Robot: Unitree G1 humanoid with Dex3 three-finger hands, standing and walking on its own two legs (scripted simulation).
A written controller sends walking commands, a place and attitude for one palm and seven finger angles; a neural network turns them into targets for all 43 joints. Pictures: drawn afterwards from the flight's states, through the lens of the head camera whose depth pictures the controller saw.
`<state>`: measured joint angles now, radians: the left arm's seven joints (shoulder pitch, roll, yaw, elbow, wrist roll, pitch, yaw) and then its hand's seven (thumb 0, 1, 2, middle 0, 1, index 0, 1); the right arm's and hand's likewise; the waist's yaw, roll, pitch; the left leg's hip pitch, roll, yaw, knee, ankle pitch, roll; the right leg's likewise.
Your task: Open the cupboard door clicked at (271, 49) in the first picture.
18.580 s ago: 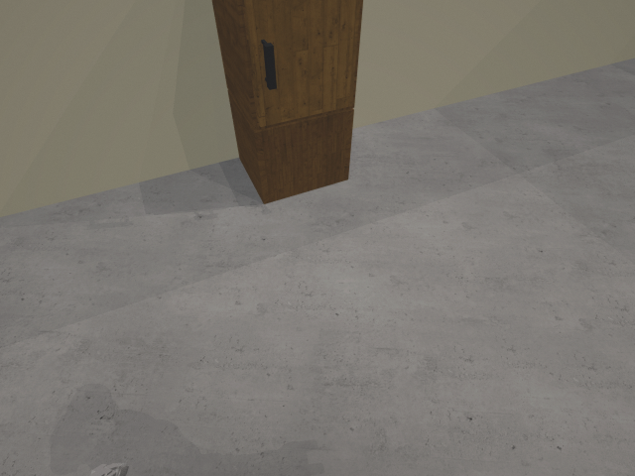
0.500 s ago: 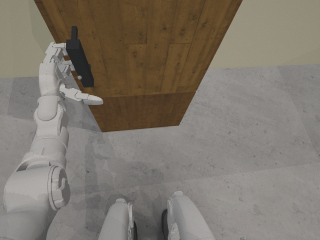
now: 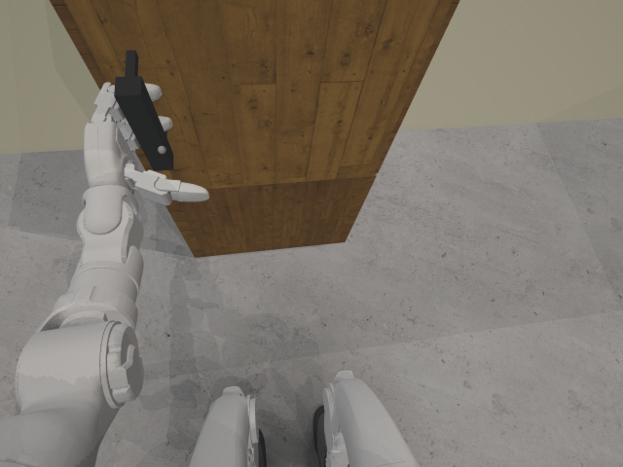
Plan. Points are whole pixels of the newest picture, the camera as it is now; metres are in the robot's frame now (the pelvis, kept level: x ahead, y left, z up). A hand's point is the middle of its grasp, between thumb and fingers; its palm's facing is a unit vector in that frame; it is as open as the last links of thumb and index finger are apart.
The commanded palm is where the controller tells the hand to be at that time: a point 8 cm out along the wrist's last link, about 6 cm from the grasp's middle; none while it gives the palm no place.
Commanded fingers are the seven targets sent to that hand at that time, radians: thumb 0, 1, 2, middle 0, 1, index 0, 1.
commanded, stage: slide the fingers in behind the handle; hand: left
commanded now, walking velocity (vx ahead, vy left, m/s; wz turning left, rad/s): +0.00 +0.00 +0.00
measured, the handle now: (148, 114) +0.56 +0.17 +0.03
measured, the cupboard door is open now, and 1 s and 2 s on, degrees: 0 0 37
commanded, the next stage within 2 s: close the thumb around the handle in 0.26 s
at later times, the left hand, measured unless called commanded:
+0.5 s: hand (164, 145) +0.51 +0.15 +0.02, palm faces +0.08 -1.00 -0.01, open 13.5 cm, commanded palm +0.49 +0.19 +0.03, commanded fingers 0.00 -0.05 0.49 -0.33 -1.25 -0.33 -1.25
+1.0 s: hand (169, 145) +0.51 +0.15 +0.02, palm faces +0.08 -1.00 +0.00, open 5.9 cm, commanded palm +0.48 +0.19 +0.03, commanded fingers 0.00 0.90 0.90 -0.40 -1.35 -0.40 -1.35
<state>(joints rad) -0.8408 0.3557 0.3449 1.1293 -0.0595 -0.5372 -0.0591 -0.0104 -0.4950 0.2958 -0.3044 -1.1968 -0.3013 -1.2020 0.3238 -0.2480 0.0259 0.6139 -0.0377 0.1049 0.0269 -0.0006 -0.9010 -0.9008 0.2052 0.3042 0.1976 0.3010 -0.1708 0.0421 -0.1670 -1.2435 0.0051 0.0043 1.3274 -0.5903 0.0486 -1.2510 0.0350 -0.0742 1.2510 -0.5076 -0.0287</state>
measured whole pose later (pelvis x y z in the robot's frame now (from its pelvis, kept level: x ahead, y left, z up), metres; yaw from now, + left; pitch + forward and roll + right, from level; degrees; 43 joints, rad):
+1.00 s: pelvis +0.01 +0.00 +0.00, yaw +0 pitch +30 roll -3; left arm -0.85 0.34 0.33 1.12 -0.06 -0.54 -0.04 0.01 0.67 0.80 -0.39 -1.33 -0.39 -1.33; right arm 0.32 -0.24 0.02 0.61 -0.04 0.12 0.03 0.00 -0.90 -0.90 0.21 0.30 0.20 0.30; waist -0.17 0.05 -0.16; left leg -1.24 0.01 0.01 1.32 -0.60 0.05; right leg -1.25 0.04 -0.07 1.25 -0.51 -0.03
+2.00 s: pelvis +0.03 -0.04 +0.03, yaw +3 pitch +22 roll +1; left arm 0.16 -0.09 -0.27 0.24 0.12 -0.35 0.53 0.03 0.61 0.67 -0.32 -1.27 -0.40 -1.35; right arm 0.11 -0.11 0.03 0.54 -0.07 -0.03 0.05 0.00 -0.90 -0.90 0.20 0.30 0.20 0.30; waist -0.02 0.02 -0.24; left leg -0.97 0.00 -0.01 1.19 -0.59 -0.02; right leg -1.01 0.03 -0.08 1.19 -0.56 -0.09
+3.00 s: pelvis -0.01 -0.06 +0.01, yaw +6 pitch +21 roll +2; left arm 0.01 -0.11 -0.23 0.34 0.10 -0.40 0.61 -0.01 -0.48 0.30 -0.23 -0.71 -0.27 -0.74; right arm 0.17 -0.19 -0.02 0.60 -0.07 -0.13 0.01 0.01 -0.90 -0.90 0.20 0.30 0.20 0.30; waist -0.02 0.03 -0.21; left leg -1.07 -0.03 -0.06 1.24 -0.55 -0.05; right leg -1.10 0.01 -0.12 1.26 -0.54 -0.12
